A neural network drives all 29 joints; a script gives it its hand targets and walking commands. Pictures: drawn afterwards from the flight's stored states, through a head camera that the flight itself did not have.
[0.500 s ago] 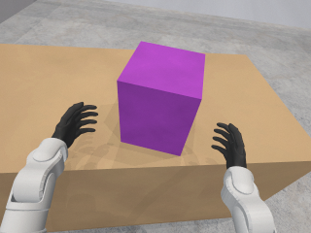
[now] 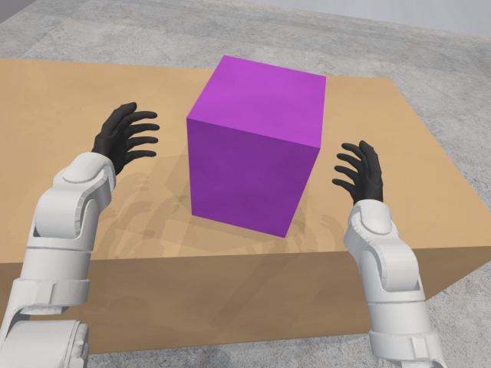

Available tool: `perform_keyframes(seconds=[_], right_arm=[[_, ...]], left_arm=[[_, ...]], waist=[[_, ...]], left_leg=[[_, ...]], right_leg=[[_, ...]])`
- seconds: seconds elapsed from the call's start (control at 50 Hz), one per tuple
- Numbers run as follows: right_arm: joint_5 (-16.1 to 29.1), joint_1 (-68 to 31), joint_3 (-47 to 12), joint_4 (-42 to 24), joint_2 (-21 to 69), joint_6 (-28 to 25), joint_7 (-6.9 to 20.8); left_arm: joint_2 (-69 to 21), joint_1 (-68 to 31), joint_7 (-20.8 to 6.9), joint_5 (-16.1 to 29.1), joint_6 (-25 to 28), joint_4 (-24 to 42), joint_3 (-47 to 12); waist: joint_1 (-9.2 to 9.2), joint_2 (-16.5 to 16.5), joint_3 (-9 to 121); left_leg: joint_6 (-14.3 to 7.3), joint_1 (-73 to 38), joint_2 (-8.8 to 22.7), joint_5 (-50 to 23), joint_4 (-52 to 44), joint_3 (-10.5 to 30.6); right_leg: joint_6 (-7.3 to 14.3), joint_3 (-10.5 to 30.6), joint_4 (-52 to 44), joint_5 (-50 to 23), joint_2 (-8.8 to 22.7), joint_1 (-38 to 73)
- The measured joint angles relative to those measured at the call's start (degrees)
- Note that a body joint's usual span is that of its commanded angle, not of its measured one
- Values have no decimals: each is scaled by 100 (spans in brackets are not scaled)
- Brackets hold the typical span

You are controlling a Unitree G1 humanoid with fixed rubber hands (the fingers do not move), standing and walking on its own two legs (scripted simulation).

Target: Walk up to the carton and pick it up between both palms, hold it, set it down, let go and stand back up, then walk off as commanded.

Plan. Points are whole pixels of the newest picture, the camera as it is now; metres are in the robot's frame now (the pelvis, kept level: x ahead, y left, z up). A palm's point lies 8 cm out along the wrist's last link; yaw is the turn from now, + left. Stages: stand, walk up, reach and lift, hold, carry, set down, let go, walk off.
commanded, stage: reach and lift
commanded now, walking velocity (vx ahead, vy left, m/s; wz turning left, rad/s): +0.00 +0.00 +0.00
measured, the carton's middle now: (255, 149) +0.49 -0.05 +0.07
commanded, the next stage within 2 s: none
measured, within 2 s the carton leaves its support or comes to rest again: neither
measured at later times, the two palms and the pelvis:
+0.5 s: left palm (113, 95) +0.44 +0.18 +0.22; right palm (353, 144) +0.38 -0.17 +0.18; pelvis +0.00 +0.00 +0.00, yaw +0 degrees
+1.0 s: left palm (134, 62) +0.49 +0.16 +0.24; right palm (355, 114) +0.43 -0.18 +0.20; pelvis +0.01 +0.00 +0.00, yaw -1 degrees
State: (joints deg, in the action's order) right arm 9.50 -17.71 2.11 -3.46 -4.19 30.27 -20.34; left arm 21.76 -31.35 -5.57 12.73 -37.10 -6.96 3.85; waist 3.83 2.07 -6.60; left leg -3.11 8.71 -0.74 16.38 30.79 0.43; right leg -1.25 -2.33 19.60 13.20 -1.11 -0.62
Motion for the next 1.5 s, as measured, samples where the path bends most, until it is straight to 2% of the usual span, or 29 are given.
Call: perform_keyframes(seconds=[0.22,0.38,0.42,0.64,0.82,0.92,1.18,1.32,1.4,1.5], right_arm=[[5,-1041,235,1100,-32,4,11],[5,-1964,455,2435,-49,-39,79],[5,-2182,541,2731,-51,-102,111],[5,-3043,694,3899,-137,-517,202],[5,-3496,701,4477,-196,-762,265],[6,-3932,724,5134,-287,-829,301],[5,-4749,727,6200,-399,-1134,323],[5,-4806,726,6569,-409,-1474,385],[5,-4807,726,6886,-409,-1613,415],[4,-4809,726,6917,-409,-1918,447]], left_arm=[[59,-1050,175,26,163,-1125,0],[106,-2041,194,95,474,-2606,-180],[106,-2275,203,123,584,-2976,-302],[107,-3033,260,183,1017,-4061,-580],[108,-3574,348,208,1336,-4808,-658],[110,-4045,370,231,1535,-5529,-736],[111,-4859,450,328,2088,-6850,-919],[112,-4872,454,344,2397,-7039,-1012],[112,-4871,454,343,2553,-7379,-1017],[112,-4874,453,343,2842,-7555,-1044]], waist=[[0,0,408],[1,0,683],[1,0,735],[124,0,936],[210,0,1165],[254,0,1255],[360,0,1436],[390,-2,1464],[390,-2,1463],[391,-2,1462]], left_leg=[[0,510,1,-130,0,0],[0,649,1,-138,0,0],[0,694,1,-138,0,0],[0,953,6,-138,0,0],[0,1231,23,-138,0,0],[0,1370,31,-141,0,0],[0,1656,40,-144,0,0],[8,1743,46,-153,0,0],[8,1788,50,-162,0,0],[8,1958,52,-208,0,0]], right_leg=[[-8,0,0,-133,0,-509],[-8,0,0,-142,0,-648],[-8,0,0,-142,0,-693],[-8,0,0,-136,-4,-953],[-8,0,0,-136,-21,-1234],[-8,0,0,-141,-28,-1374],[-8,0,1,-144,-36,-1662],[-7,0,1,-152,-42,-1749],[-7,0,1,-161,-45,-1796],[-7,0,10,-202,-46,-1970]])
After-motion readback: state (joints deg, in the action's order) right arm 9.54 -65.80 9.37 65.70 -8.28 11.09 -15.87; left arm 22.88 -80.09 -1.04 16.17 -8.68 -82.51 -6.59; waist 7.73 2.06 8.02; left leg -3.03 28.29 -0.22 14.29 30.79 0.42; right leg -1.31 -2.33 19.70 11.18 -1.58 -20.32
